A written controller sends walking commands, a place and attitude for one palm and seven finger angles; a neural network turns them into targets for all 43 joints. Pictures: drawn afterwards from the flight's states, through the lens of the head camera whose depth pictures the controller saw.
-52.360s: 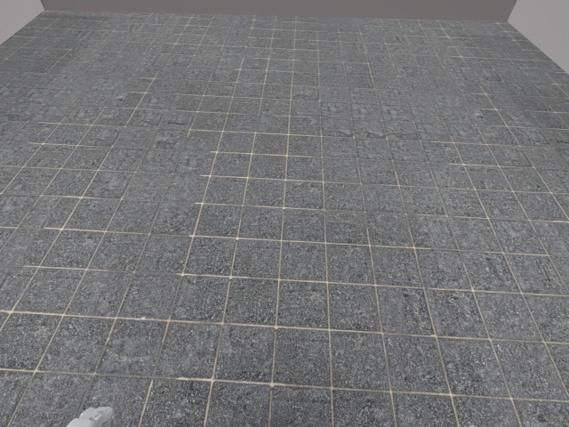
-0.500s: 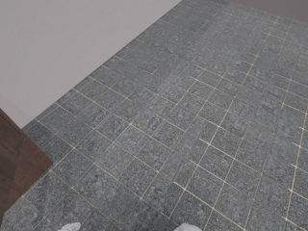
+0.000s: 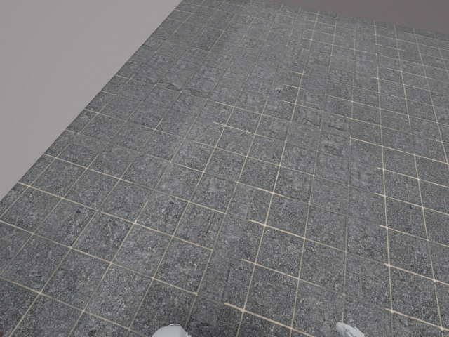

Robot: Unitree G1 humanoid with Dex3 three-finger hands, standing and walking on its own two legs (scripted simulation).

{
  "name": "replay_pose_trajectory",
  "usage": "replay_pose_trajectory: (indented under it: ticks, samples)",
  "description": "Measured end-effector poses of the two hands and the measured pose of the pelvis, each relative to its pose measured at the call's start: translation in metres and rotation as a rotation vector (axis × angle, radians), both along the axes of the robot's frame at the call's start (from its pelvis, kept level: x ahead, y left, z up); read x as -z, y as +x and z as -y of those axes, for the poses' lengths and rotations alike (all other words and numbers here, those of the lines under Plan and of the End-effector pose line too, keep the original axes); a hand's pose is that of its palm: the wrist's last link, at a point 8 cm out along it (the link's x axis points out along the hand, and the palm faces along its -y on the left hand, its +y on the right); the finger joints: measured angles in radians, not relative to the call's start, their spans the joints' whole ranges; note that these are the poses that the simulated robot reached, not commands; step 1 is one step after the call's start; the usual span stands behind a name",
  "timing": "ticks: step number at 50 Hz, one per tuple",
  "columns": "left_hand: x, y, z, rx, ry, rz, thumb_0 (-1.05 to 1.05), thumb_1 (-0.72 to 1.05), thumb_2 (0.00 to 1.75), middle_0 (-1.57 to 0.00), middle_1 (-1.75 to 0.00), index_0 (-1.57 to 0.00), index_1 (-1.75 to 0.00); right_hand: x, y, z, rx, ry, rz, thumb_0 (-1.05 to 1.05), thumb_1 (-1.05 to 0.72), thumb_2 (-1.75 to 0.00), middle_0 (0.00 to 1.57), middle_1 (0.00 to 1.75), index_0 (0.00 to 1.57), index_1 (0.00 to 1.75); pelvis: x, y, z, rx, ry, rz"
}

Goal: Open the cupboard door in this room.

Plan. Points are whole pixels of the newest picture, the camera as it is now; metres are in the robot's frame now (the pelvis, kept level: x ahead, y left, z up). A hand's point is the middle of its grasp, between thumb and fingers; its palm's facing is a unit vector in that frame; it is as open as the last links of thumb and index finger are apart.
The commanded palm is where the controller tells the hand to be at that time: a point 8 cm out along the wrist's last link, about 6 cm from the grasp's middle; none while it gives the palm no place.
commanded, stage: walk to a spot facing it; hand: left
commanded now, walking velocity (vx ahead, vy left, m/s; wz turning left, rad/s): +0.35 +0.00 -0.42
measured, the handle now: out of the picture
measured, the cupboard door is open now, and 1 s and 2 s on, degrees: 41 41 41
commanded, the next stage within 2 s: turn to face it in 0.74 s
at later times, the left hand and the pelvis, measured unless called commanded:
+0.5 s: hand (200, 222) +0.38 +0.08 -0.14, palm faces -0.22 -0.95 -0.21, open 7.4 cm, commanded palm none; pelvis +0.22 -0.07 +0.01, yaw -11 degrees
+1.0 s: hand (206, 201) +0.46 +0.07 -0.17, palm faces -0.13 -0.98 -0.16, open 7.4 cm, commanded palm none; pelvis +0.45 -0.10 +0.01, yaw -11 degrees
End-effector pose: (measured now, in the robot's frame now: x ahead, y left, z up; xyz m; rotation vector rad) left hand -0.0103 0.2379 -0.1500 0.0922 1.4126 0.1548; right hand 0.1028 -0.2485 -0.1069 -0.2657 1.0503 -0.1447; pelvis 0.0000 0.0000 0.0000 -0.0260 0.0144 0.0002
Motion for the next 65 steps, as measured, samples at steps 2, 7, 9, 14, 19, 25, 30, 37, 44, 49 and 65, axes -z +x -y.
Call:
replay_pose_trajectory:
  ticks: [2, 7, 9, 14, 19, 25, 30, 37, 44, 49, 65]
  samples:
    - [-0.001, 0.030, -0.006, 0.032, 0.005, 0.011, 0.01, 0.91, 0.90, -0.20, -0.30, -0.20, -0.30, -0.001, 0.003, -0.007, 0.025, 0.007, -0.010, 0.00, -0.91, -0.90, 0.20, 0.30, 0.20, 0.29, -0.003, 0.016, -0.002, 0.024, 0.008, -0.001]
    - [-0.021, 0.128, -0.006, 0.109, 0.007, 0.127, 0.01, 0.91, 0.90, -0.20, -0.30, -0.20, -0.30, -0.003, -0.017, -0.018, 0.120, 0.042, -0.144, 0.00, -0.91, -0.90, 0.20, 0.30, 0.20, 0.30, -0.019, 0.056, -0.002, 0.074, 0.017, -0.015]
    - [-0.029, 0.170, 0.001, 0.153, 0.005, 0.174, 0.01, 0.91, 0.90, -0.20, -0.30, -0.20, -0.30, -0.002, -0.030, -0.016, 0.170, 0.054, -0.208, 0.00, -0.92, -0.90, 0.21, 0.30, 0.20, 0.30, -0.022, 0.073, -0.001, 0.097, 0.018, -0.018]
    - [-0.039, 0.274, 0.034, 0.280, 0.006, 0.261, 0.01, 0.91, 0.90, -0.20, -0.30, -0.19, -0.30, 0.005, -0.063, -0.011, 0.299, 0.097, -0.365, 0.00, -0.92, -0.90, 0.20, 0.30, 0.20, 0.30, -0.020, 0.117, 0.014, 0.145, 0.033, -0.016]
    - [-0.036, 0.369, 0.081, 0.374, 0.021, 0.361, 0.01, 0.91, 0.90, -0.20, -0.30, -0.20, -0.30, 0.022, -0.079, -0.002, 0.389, 0.157, -0.525, 0.00, -0.91, -0.90, 0.20, 0.30, 0.20, 0.30, -0.001, 0.169, 0.046, 0.171, 0.052, -0.001]
    - [-0.037, 0.393, 0.110, 0.340, 0.031, 0.327, 0.01, 0.91, 0.90, -0.20, -0.30, -0.20, -0.30, 0.024, -0.005, 0.033, 0.416, 0.165, -0.487, 0.01, -0.91, -0.90, 0.20, 0.30, 0.19, 0.29, -0.009, 0.217, 0.074, 0.191, 0.042, 0.019]
    - [-0.039, 0.386, 0.108, 0.277, 0.056, 0.217, -0.01, 0.95, 0.90, -0.21, -0.30, -0.20, -0.30, 0.014, 0.105, 0.064, 0.372, 0.149, -0.295, 0.01, -0.91, -0.90, 0.20, 0.30, 0.19, 0.29, -0.022, 0.259, 0.091, 0.206, 0.041, 0.000]
    - [-0.029, 0.375, 0.104, 0.217, 0.044, 0.038, 0.00, 0.94, 0.90, -0.20, -0.30, -0.20, -0.30, 0.008, 0.255, 0.087, 0.272, 0.133, -0.115, 0.00, -0.91, -0.90, 0.20, 0.30, 0.19, 0.29, -0.020, 0.328, 0.099, 0.212, 0.022, 0.003]
    - [-0.005, 0.384, 0.106, 0.164, -0.001, -0.148, 0.01, 0.92, 0.90, -0.20, -0.30, -0.20, -0.30, 0.011, 0.384, 0.094, 0.204, 0.071, 0.027, 0.00, -0.91, -0.90, 0.20, 0.30, 0.19, 0.29, 0.001, 0.410, 0.092, 0.236, 0.006, 0.018]
    - [-0.006, 0.454, 0.113, 0.180, 0.003, -0.085, 0.01, 0.91, 0.90, -0.20, -0.30, -0.20, -0.30, 0.013, 0.390, 0.091, 0.227, 0.068, -0.043, 0.00, -0.91, -0.90, 0.20, 0.30, 0.19, 0.29, -0.005, 0.444, 0.096, 0.208, 0.031, 0.020]
    - [-0.046, 0.632, 0.154, 0.114, 0.135, 0.289, 0.01, 0.92, 0.90, -0.20, -0.30, -0.20, -0.30, 0.031, 0.401, 0.154, 0.191, 0.110, -0.371, 0.01, -0.91, -0.90, 0.20, 0.30, 0.20, 0.29, -0.011, 0.516, 0.160, -0.001, 0.059, -0.009]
